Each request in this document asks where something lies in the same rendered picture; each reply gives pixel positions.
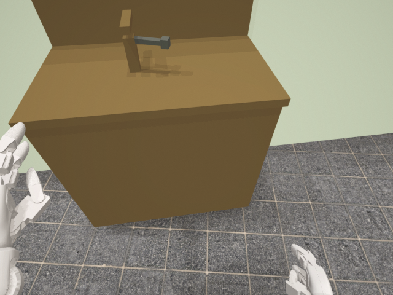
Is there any counter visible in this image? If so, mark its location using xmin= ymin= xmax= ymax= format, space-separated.
xmin=8 ymin=0 xmax=291 ymax=227

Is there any robot left forearm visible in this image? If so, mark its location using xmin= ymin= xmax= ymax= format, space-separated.
xmin=0 ymin=247 xmax=24 ymax=295

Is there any robot left hand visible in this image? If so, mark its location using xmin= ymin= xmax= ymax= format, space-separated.
xmin=0 ymin=122 xmax=50 ymax=248

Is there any robot right hand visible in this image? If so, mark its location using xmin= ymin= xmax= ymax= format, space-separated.
xmin=286 ymin=244 xmax=333 ymax=295

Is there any tap lever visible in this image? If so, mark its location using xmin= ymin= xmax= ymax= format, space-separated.
xmin=134 ymin=36 xmax=171 ymax=49

